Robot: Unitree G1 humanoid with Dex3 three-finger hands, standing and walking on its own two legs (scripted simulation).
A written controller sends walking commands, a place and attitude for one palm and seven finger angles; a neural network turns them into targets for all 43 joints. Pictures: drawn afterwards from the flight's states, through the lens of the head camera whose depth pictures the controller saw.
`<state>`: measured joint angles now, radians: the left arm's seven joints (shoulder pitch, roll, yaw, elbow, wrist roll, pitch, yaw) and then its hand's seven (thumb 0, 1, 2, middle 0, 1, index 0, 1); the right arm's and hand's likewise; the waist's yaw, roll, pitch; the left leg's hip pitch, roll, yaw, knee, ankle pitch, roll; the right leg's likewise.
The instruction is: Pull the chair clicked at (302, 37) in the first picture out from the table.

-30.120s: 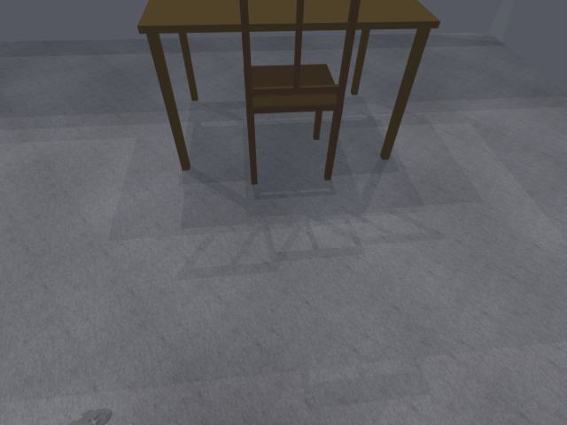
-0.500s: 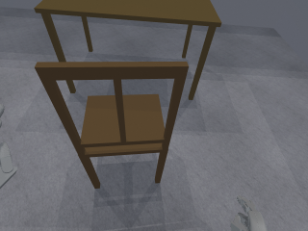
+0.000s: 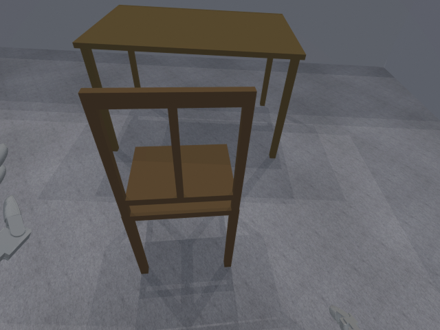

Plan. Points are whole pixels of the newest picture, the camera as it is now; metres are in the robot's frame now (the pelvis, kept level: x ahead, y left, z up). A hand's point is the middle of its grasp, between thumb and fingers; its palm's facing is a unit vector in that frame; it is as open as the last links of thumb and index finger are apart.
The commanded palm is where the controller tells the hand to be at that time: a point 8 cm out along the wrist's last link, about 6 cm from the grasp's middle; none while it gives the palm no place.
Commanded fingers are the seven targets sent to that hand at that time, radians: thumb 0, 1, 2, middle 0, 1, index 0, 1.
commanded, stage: stop stepping back and stand still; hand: left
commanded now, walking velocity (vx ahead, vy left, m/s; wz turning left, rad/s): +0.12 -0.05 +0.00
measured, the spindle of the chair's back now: (176, 157) +0.60 +0.14 -0.05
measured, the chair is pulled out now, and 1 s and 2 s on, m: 0.70 0.70 0.70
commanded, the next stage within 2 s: let the arm hang, fingers relaxed in 0.28 s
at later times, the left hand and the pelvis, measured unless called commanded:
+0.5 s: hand (92, 279) +0.21 +0.23 +0.01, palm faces +0.19 -0.89 -0.41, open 7.4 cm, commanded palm none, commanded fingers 0.00 0.90 0.90 -0.20 -0.30 -0.20 -0.30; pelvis -0.01 -0.01 +0.00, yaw +1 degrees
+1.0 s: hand out of the picture -0.05 +0.18 -0.16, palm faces +0.04 -0.97 -0.23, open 7.3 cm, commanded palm none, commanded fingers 0.00 0.90 0.90 -0.20 -0.30 -0.20 -0.30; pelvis -0.01 +0.00 +0.01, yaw +1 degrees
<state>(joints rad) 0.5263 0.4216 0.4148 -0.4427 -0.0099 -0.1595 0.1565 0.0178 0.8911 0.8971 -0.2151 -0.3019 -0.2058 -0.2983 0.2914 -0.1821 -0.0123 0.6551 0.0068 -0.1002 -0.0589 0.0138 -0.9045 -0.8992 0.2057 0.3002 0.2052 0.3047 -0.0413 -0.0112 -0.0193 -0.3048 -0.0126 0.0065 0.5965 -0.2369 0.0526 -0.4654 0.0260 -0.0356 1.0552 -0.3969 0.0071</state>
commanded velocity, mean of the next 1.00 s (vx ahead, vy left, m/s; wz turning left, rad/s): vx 0.01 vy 0.00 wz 0.00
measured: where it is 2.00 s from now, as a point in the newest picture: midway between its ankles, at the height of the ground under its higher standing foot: outside the picture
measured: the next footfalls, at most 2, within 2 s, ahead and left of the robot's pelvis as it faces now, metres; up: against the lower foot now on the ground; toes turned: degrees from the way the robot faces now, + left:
right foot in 0.12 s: +0.02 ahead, -0.10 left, +0.00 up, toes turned -5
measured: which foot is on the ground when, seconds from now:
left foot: down 0.00-1.00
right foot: up 0.00-0.10, down 0.12-1.00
